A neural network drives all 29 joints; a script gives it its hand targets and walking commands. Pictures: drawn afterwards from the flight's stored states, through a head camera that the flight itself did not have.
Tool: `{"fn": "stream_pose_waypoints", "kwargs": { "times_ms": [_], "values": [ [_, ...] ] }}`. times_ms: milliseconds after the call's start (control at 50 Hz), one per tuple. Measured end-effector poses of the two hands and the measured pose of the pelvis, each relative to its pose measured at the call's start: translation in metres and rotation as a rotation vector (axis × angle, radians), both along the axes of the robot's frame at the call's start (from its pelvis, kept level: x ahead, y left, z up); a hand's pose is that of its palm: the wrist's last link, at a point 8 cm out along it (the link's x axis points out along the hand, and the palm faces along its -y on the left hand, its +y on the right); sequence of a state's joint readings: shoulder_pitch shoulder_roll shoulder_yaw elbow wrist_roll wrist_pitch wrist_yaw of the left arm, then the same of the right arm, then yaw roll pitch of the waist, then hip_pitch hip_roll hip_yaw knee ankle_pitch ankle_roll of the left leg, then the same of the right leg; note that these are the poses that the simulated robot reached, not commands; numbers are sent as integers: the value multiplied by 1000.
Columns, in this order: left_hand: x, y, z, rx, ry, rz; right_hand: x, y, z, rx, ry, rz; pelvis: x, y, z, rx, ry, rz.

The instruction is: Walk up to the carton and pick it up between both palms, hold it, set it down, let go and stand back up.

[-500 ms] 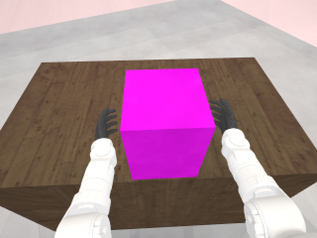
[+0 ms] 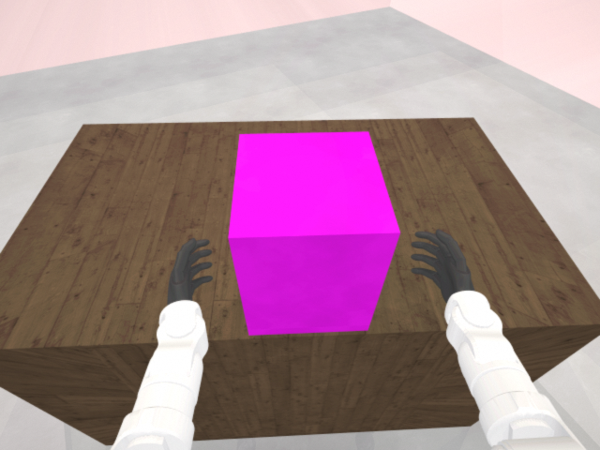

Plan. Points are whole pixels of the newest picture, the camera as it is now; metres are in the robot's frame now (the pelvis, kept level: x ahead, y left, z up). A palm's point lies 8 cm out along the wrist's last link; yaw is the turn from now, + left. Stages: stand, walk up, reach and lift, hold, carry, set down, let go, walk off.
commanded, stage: set down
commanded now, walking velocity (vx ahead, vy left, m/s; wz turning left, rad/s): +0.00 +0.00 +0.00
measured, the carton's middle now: (306, 236) +0.42 +0.00 +0.04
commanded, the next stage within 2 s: none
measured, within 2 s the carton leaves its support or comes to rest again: neither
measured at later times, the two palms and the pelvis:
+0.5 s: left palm (178, 333) +0.27 +0.18 +0.01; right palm (475, 331) +0.26 -0.22 +0.03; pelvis +0.01 +0.00 +0.00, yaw +0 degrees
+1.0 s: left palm (166, 378) +0.22 +0.19 +0.00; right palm (497, 382) +0.20 -0.24 +0.01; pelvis +0.02 -0.01 +0.00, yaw +0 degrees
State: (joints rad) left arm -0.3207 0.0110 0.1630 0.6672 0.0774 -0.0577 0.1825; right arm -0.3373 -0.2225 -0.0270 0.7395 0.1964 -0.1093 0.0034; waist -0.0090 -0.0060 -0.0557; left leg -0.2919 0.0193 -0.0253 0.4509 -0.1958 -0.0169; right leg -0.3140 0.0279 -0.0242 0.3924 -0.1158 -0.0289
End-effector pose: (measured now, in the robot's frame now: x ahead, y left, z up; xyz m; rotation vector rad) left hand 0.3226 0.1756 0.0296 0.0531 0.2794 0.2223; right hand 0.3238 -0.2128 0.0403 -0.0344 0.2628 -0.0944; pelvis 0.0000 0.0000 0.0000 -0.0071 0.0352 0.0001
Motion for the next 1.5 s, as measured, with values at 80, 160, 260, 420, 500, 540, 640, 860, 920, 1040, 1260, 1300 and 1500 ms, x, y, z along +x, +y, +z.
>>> {"fn": "stream_pose_waypoints", "kwargs": {
  "times_ms": [80,160,260,420,500,540,640,860,920,1040,1260,1300,1500],
  "values": [
    [-12,5,-5,-3,-6,11,-12,-2,-5,-8,12,5,1,0,0,0,2,0],
    [-19,5,-7,-8,-18,9,-22,-3,-9,-16,25,12,2,0,0,-1,3,0],
    [-26,2,-1,0,-53,-11,-32,-3,-8,-19,6,27,4,0,0,-1,4,0],
    [-44,2,-16,-1,23,2,-56,-10,-14,-21,18,24,9,-3,1,4,-6,1],
    [-51,2,-16,3,23,2,-66,-12,-14,-21,15,22,10,-4,1,5,-9,1],
    [-52,1,-14,5,17,-2,-69,-13,-15,-21,18,20,11,-4,2,5,-12,1],
    [-55,-3,-11,7,6,-14,-78,-15,-17,-21,27,14,12,-5,2,6,-18,1],
    [-90,5,-19,14,45,22,-108,-22,-21,-19,54,-9,21,-7,3,9,-64,2],
    [-100,7,-25,13,75,28,-119,-24,-27,-18,85,-18,21,-7,3,9,-72,2],
    [-104,12,-29,17,100,23,-128,-23,-26,-18,105,-17,20,-7,3,10,-73,2],
    [-100,14,-43,8,187,-5,-121,-21,-34,-16,165,-19,28,-6,3,8,-62,2],
    [-100,14,-47,8,206,-11,-120,-21,-36,-16,179,-20,30,-6,3,8,-60,2],
    [-99,19,-54,14,220,-51,-114,-20,-41,-28,179,-23,38,-4,4,5,-49,3]
  ]
}}
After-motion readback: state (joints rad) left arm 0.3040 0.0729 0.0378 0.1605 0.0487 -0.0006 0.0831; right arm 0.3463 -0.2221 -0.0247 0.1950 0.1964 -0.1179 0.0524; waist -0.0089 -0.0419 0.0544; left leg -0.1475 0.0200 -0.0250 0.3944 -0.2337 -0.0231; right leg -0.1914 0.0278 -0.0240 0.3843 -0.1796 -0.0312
